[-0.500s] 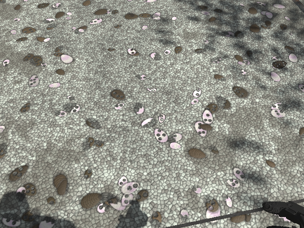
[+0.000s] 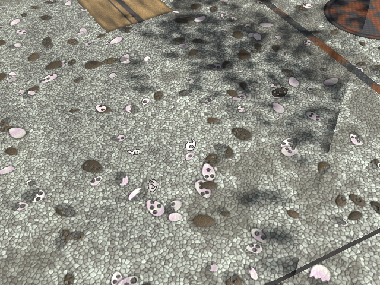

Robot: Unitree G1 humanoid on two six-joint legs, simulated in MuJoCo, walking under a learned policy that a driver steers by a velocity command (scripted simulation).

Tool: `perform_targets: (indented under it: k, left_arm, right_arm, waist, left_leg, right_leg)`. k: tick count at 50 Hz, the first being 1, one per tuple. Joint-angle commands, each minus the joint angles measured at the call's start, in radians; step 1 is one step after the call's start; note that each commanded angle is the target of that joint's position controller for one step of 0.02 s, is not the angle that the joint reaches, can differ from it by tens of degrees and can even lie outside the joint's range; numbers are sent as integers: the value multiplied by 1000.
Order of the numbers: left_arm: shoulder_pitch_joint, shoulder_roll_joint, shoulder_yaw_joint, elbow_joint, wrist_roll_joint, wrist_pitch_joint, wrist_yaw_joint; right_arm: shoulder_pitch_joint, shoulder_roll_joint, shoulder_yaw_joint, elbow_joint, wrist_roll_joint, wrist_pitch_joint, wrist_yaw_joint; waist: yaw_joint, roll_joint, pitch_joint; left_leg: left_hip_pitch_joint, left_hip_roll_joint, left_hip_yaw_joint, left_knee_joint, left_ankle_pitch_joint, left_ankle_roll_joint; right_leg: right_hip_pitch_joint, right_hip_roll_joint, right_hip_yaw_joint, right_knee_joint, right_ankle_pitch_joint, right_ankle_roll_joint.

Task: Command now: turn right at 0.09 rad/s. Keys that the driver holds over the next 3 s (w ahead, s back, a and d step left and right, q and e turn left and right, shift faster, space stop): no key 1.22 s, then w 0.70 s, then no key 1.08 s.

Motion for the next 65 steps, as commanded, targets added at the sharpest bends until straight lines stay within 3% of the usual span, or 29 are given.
perform_targets:
  k: [1, 7, 17, 38, 61, 63, 65]
  left_arm:
    - [-5, 126, 29, -51, -2, -21, 2]
    - [5, 121, 33, -35, -12, -21, 9]
    - [26, 111, 41, 27, -18, -21, 10]
    - [71, 106, 33, 216, -25, -28, 27]
    - [115, 74, 11, 356, -30, -28, 28]
    - [140, 88, 17, 371, -37, -23, 33]
    - [156, 143, 36, 360, -49, -23, 37]
  right_arm:
    - [-29, -109, -24, -36, 7, -15, -1]
    - [-20, -99, -20, 22, 11, -24, -8]
    - [-24, -108, -22, 104, 19, -9, -28]
    - [-21, -88, -27, 231, 21, 10, -50]
    - [68, -49, -19, 277, 23, 13, -61]
    - [90, -36, -18, 288, 30, 15, -63]
    - [52, -36, -21, 263, 33, 5, -62]
  waist:
    - [11, -91, 7]
    - [16, -30, -33]
    - [12, -35, -48]
    - [11, -32, 0]
    - [20, -30, 27]
    - [28, -54, 19]
    - [53, -125, 99]
  left_leg:
    - [64, 27, -37, -45, -6, 12]
    - [85, 34, -42, -42, 68, 6]
    - [126, 38, -42, -22, 128, 14]
    - [139, 23, -31, -54, 91, 15]
    - [125, 12, -25, -66, 72, 17]
    - [103, -35, 27, -14, -160, 22]
    - [-42, -71, 71, 119, -349, 33]
  right_leg:
    - [-74, -104, 131, -190, -60, -40]
    - [-5, -82, 95, -135, 141, -46]
    - [23, -62, 63, -122, 277, -38]
    - [17, -45, 34, -169, 205, -22]
    - [6, -35, 16, -192, 160, -20]
    - [3, -27, 24, -216, -137, -45]
    - [-37, -117, 161, -300, -490, -116]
